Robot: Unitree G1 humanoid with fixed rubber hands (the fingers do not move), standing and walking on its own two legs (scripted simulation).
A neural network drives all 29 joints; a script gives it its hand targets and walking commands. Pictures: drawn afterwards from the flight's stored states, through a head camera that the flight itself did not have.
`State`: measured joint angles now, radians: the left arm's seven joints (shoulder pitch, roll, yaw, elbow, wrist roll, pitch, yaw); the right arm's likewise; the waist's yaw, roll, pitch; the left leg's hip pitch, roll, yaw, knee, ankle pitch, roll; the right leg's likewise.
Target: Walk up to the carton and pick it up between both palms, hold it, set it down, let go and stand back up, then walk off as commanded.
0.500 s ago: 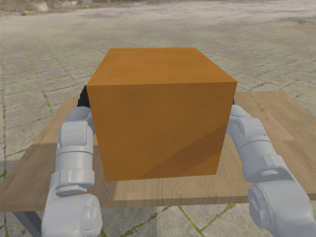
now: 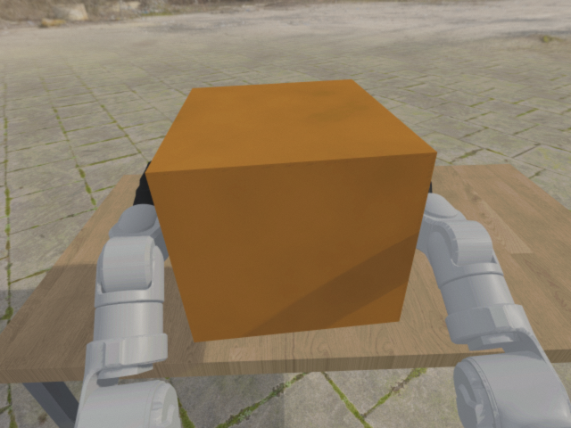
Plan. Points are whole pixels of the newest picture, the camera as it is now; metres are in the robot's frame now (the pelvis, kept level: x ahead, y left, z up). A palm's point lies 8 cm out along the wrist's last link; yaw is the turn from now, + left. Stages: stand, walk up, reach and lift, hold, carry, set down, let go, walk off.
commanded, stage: hold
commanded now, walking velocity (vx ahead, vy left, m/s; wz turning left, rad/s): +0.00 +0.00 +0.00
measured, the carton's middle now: (284, 191) +0.40 +0.01 +0.22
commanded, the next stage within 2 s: none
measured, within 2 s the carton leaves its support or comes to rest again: neither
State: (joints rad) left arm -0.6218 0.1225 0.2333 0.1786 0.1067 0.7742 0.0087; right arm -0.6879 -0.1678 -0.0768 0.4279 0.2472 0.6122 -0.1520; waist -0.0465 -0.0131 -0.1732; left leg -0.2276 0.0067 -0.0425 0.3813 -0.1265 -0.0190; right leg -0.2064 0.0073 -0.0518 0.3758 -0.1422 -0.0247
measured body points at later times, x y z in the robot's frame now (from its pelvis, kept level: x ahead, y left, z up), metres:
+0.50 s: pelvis -0.01 +0.00 +0.00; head -0.09 +0.01 +0.44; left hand +0.38 +0.19 +0.23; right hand +0.38 -0.17 +0.22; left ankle +0.05 +0.13 -0.74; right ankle +0.04 -0.11 -0.74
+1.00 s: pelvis +0.01 +0.00 +0.00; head -0.06 +0.01 +0.44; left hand +0.37 +0.18 +0.23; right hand +0.38 -0.18 +0.22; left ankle +0.05 +0.13 -0.74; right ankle +0.04 -0.11 -0.74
